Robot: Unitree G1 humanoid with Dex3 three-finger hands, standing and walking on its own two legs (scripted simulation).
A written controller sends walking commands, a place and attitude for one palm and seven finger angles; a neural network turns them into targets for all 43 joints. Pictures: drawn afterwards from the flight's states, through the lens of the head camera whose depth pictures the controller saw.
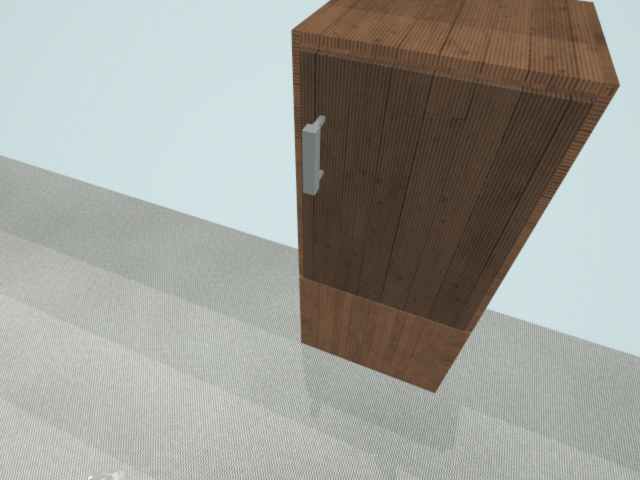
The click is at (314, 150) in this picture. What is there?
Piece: cupboard door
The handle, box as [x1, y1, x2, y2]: [302, 115, 324, 195]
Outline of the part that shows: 321,115 312,125 307,124 302,130 303,192 314,195 318,188 318,181 322,175 322,170 319,169 319,132 320,126 324,121 324,116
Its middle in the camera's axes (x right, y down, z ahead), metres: -0.01 -0.15 +0.71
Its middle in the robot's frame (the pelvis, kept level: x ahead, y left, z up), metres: +0.64 +0.05 +0.07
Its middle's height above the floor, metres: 0.84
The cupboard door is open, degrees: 0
